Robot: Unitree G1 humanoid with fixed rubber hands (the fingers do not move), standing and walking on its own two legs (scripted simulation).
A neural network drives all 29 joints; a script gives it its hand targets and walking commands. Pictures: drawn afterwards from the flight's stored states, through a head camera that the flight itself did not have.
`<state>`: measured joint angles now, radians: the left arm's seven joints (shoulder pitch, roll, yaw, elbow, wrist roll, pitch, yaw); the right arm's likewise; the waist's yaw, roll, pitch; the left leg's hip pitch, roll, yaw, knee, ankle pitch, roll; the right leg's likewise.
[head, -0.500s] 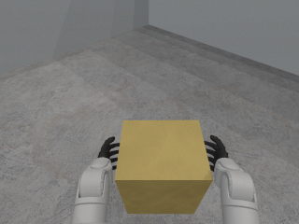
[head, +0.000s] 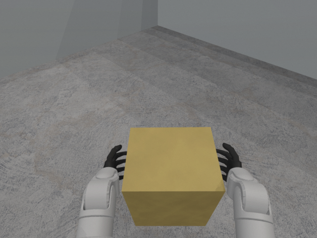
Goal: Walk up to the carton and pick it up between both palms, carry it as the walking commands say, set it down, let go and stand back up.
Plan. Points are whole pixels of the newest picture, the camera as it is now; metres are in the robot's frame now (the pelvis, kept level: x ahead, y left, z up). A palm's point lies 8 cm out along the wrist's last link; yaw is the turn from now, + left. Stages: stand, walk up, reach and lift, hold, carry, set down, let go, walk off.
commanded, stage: carry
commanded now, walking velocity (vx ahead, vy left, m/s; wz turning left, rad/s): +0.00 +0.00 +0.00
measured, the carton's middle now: (170, 180) +0.30 +0.00 -0.03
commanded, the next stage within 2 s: none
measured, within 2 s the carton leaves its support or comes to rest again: neither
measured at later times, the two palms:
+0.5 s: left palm (108, 171) +0.27 +0.15 +0.06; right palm (233, 170) +0.27 -0.15 +0.07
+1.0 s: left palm (97, 198) +0.20 +0.16 +0.07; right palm (240, 198) +0.20 -0.14 +0.08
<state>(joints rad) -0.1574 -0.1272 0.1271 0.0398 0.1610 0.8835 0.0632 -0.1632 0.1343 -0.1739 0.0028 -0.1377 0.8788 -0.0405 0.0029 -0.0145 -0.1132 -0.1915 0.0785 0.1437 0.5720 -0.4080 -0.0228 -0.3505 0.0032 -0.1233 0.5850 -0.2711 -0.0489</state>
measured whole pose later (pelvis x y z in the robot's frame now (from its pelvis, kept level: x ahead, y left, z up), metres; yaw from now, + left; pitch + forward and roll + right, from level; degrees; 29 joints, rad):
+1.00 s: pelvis -0.06 +0.01 +0.00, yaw +0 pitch -3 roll +0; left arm -0.15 -0.13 0.09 -0.33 0.15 1.27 0.08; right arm -0.17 0.13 -0.13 -0.33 -0.14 1.24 -0.04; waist 0.00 -0.01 0.03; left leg -0.23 0.07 0.14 0.65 -0.37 0.00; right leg -0.35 -0.01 -0.12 0.58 -0.19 -0.05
